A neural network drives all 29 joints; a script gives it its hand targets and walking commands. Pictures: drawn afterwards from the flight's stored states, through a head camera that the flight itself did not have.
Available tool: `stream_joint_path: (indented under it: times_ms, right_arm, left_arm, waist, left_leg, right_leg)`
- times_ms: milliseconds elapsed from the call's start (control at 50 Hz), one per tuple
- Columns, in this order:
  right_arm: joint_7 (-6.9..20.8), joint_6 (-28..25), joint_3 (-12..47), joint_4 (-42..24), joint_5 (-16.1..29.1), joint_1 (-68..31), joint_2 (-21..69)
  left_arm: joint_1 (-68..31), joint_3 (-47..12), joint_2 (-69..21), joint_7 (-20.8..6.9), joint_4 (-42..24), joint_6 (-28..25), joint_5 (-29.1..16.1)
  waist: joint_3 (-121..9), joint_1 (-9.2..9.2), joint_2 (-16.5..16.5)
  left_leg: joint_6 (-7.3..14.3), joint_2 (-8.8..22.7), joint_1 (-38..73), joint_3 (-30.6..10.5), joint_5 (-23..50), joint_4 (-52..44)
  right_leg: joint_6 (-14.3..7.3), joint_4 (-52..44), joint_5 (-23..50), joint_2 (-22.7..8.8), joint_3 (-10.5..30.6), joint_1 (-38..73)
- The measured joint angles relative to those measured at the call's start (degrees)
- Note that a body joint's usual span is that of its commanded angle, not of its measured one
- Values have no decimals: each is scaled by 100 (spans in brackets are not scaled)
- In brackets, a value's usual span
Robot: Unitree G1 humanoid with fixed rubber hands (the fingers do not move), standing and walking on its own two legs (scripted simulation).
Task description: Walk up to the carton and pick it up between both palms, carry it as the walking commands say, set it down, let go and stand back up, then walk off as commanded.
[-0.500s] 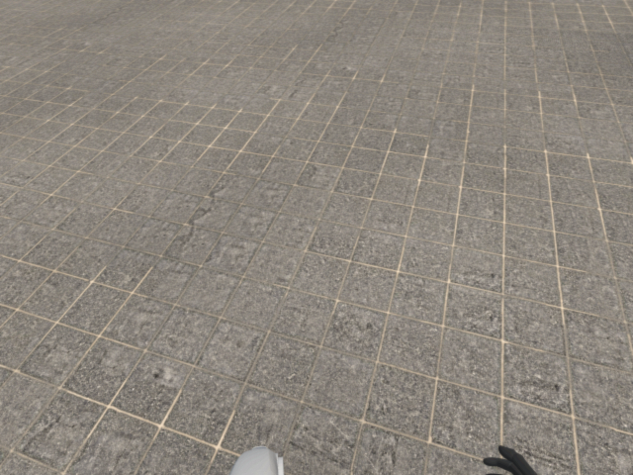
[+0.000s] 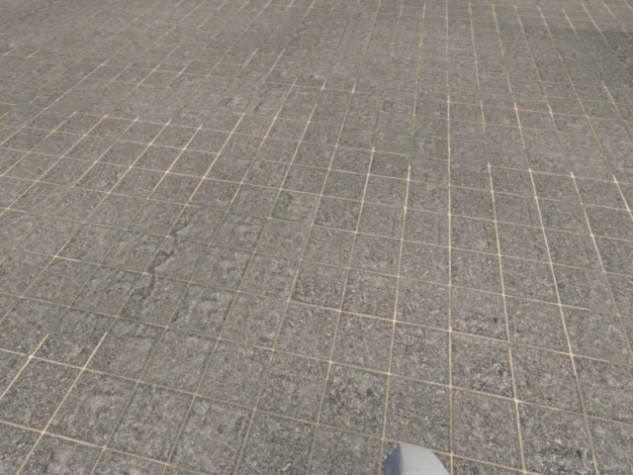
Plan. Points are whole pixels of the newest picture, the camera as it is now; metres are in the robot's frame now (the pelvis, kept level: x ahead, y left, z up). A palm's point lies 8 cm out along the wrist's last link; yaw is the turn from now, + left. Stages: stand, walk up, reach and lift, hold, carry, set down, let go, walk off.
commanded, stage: walk off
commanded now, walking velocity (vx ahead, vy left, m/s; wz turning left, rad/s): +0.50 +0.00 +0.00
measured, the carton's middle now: out of the picture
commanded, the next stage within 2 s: stand in 0.76 s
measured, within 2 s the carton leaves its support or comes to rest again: neither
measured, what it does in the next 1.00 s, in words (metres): walks ahead: right foot, then left foot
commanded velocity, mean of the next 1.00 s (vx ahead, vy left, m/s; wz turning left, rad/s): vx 0.37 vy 0.00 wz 0.00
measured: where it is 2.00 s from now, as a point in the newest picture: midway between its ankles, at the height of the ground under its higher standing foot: (320, 358)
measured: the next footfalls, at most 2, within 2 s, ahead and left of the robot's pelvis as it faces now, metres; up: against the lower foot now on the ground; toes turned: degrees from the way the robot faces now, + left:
right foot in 0.26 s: +0.31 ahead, -0.15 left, +0.00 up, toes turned -10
left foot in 0.80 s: +0.60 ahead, +0.09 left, +0.00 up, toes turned +10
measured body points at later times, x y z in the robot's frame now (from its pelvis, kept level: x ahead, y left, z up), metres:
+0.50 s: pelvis +0.27 -0.07 +0.00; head +0.28 -0.08 +0.45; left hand +0.24 +0.17 -0.15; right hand +0.37 -0.32 -0.14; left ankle +0.27 +0.09 -0.65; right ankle +0.27 -0.14 -0.75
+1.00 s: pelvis +0.53 +0.00 +0.00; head +0.56 +0.02 +0.45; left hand +0.56 +0.24 -0.16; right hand +0.58 -0.24 -0.14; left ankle +0.56 +0.08 -0.75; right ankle +0.48 -0.15 -0.66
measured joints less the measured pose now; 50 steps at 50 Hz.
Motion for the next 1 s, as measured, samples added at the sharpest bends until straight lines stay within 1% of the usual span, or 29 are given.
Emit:
stream_joint_path:
  times_ms: [60,140,180,220,240,260,280,300,340,360,380,400,420,460,500,600,660,720,760,800,820,840,880,900,920,940,960,1000]
  right_arm:
    - [-3,-18,56,218,25,526,57]
    - [48,-56,141,302,-5,787,237]
    - [66,-77,160,282,-32,787,292]
    - [67,-84,160,265,-54,783,315]
    - [65,-79,154,269,-61,788,318]
    - [62,-66,144,289,-67,787,311]
    - [58,-31,129,336,-66,681,261]
    - [53,8,123,346,-55,557,253]
    - [38,60,146,238,16,345,309]
    - [48,62,151,195,23,254,303]
    - [73,64,130,156,31,139,256]
    - [103,78,90,91,26,-9,186]
    - [124,100,46,-12,11,-184,105]
    - [143,136,-25,-272,-29,-567,-37]
    - [161,175,-73,-506,-63,-912,-125]
    - [238,334,-51,-856,-89,-1436,-31]
    - [279,344,25,-951,-43,-1638,85]
    - [281,307,91,-955,-20,-1781,174]
    - [266,272,133,-930,-51,-1847,230]
    - [239,195,163,-909,-94,-1884,279]
    - [207,113,159,-876,-131,-1901,313]
    - [168,25,154,-834,-183,-1917,342]
    - [97,-68,153,-767,-177,-1820,308]
    - [73,-80,138,-706,-138,-1696,282]
    - [55,-77,124,-635,-103,-1537,252]
    - [33,-68,112,-553,-73,-1367,221]
    - [5,-54,104,-464,-46,-1192,185]
    - [-36,-20,97,-264,-17,-856,144]
  left_arm:
    - [-349,-13,-33,-81,-253,78,17]
    - [-714,-101,-158,-146,-425,86,-1]
    - [-828,-155,-220,-152,-423,56,-20]
    - [-899,-211,-276,-144,-391,34,-29]
    - [-920,-234,-300,-133,-375,17,-28]
    - [-928,-246,-327,-113,-354,-24,-23]
    - [-939,-249,-393,-78,-302,-91,-3]
    - [-911,-276,-401,-43,-273,-166,45]
    - [-742,-289,-315,4,-206,-260,106]
    - [-591,-263,-278,11,-138,-275,98]
    - [-401,-239,-250,11,-55,-286,69]
    - [-181,-219,-222,16,29,-295,44]
    - [50,-204,-197,28,122,-298,24]
    - [489,-185,-167,55,349,-270,-9]
    - [884,-186,-182,81,579,-244,-25]
    - [1605,-282,-357,98,903,-272,-56]
    - [1719,-338,-510,84,927,-287,-18]
    - [1691,-368,-611,82,877,-321,0]
    - [1685,-373,-627,93,856,-327,-2]
    - [1709,-368,-615,110,868,-300,6]
    - [1690,-355,-598,124,892,-271,-7]
    - [1593,-334,-582,132,896,-225,-45]
    - [1329,-301,-570,173,805,-129,-116]
    - [1179,-279,-529,186,736,-96,-138]
    - [1010,-242,-461,182,659,-80,-143]
    - [818,-199,-376,175,568,-66,-129]
    - [617,-161,-294,166,464,-51,-98]
    - [219,-100,-149,156,270,-27,-39]
  waist:
    - [-57,-15,-42]
    - [49,-104,-121]
    - [108,-187,-140]
    - [121,-278,-125]
    - [107,-304,-108]
    - [88,-286,-68]
    - [140,-215,103]
    - [185,-180,166]
    - [218,-107,12]
    - [171,-27,-50]
    - [107,89,-68]
    - [52,203,-68]
    - [19,295,-59]
    - [-2,411,-15]
    - [-20,464,56]
    - [-119,584,114]
    - [-57,640,140]
    - [33,748,168]
    - [51,828,155]
    - [43,837,122]
    - [78,785,73]
    - [157,733,7]
    - [294,596,74]
    - [303,499,113]
    - [286,398,135]
    - [275,302,130]
    - [276,229,121]
    - [301,127,60]
  left_leg:
    - [-56,-57,391,22,-91,-340]
    - [-166,-152,777,52,-291,-610]
    - [-248,-162,938,67,-468,-625]
    - [-357,-129,1078,45,-725,-534]
    - [-421,-94,1137,22,-885,-441]
    - [-482,-25,1159,4,-1082,-250]
    - [-486,183,1086,-6,-1293,168]
    - [-383,338,825,-72,-1229,960]
    - [-259,274,-5,-419,-1350,3043]
    - [-205,238,-417,-509,-1233,3859]
    - [-152,236,-781,-560,-1083,4395]
    - [-121,249,-1100,-596,-899,4677]
    - [-97,282,-1383,-619,-704,4771]
    - [-93,388,-1866,-660,-370,4644]
    - [-137,497,-2286,-700,-73,4430]
    - [-347,704,-2908,-599,732,3562]
    - [-442,697,-2905,-507,1052,2670]
    - [-448,591,-2664,-320,941,1813]
    - [-369,466,-2414,-174,659,1382]
    - [-224,285,-2069,-59,438,987]
    - [-67,196,-1935,-22,835,873]
    - [47,136,-1902,36,815,1049]
    - [144,159,-1675,64,409,1225]
    - [152,172,-1501,53,287,1138]
    - [142,173,-1318,36,234,974]
    - [59,168,-1149,31,324,777]
    - [61,152,-975,20,370,568]
    - [85,107,-693,-6,414,228]
  right_leg:
    - [94,-600,612,-128,-84,-438]
    - [159,-1944,1258,-138,-261,-461]
    - [123,-2481,1278,-53,-377,-292]
    - [30,-2830,1093,55,-471,-27]
    - [-29,-2987,967,124,-503,151]
    - [-104,-3154,879,216,-548,349]
    - [-230,-3087,741,390,-627,428]
    - [-351,-2951,563,470,-692,490]
    - [-482,-2837,241,387,-777,750]
    - [-407,-2963,175,369,-787,963]
    - [-418,-3126,145,394,-806,1171]
    - [-471,-3308,155,434,-808,1375]
    - [-477,-3483,161,474,-795,1571]
    - [-449,-3792,150,555,-764,1941]
    - [-417,-4056,113,627,-764,2283]
    - [-315,-4602,-34,726,-741,2929]
    - [-232,-4877,-141,758,-746,3245]
    - [-101,-4976,-359,728,-749,3510]
    - [19,-4899,-602,657,-723,3645]
    - [145,-4561,-965,538,-701,3695]
    - [175,-4074,-1189,422,-681,3595]
    - [133,-3166,-1175,279,-582,3283]
    - [84,-1133,-1478,314,-228,2461]
    - [81,-438,-1481,361,-150,2081]
    - [86,-2,-1422,385,-120,1732]
    - [101,206,-1337,371,-107,1419]
    - [121,229,-1225,344,-101,1146]
    - [156,-46,-957,270,-68,706]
